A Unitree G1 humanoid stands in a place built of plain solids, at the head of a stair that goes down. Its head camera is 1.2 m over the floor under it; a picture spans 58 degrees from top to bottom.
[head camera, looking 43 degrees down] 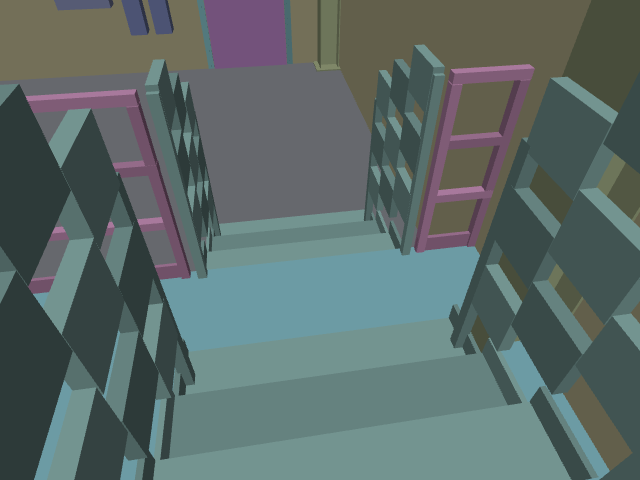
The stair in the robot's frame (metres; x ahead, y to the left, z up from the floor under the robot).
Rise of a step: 0.14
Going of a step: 0.28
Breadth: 1.22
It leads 9 degrees to the left of straight ahead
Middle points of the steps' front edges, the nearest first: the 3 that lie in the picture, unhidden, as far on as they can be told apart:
0.58 -0.10 -0.14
0.86 -0.06 -0.28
1.13 -0.01 -0.43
